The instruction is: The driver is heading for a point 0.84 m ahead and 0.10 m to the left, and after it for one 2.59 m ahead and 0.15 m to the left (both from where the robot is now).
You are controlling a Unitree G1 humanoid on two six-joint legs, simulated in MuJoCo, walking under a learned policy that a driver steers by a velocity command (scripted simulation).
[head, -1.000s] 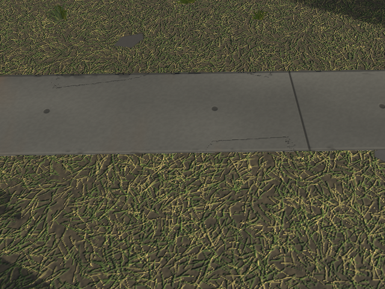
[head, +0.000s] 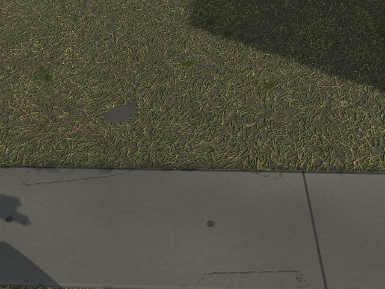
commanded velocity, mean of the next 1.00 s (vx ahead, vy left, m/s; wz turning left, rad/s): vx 0.50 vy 0.00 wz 0.02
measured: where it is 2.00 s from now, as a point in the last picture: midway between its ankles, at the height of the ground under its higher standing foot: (196, 176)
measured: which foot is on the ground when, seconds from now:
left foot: up 0.00-0.10, down 0.12-0.70, up 0.72-1.00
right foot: down 0.00-0.14, up 0.16-0.66, down 0.68-1.00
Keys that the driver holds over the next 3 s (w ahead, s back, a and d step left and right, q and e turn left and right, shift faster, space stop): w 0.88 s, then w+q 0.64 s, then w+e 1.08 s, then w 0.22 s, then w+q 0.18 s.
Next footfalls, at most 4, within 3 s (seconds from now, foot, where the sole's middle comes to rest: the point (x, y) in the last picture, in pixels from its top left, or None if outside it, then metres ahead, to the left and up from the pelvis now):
0.12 left None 0.23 0.10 -0.78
0.68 right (235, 274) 0.53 -0.07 -0.78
1.24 left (188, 202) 0.80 0.11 -0.78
1.96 right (202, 135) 1.27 0.08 -0.91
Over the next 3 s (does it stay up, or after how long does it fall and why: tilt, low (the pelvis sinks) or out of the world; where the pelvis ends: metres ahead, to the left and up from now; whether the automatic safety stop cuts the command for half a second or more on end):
stays up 1.62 0.09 -0.14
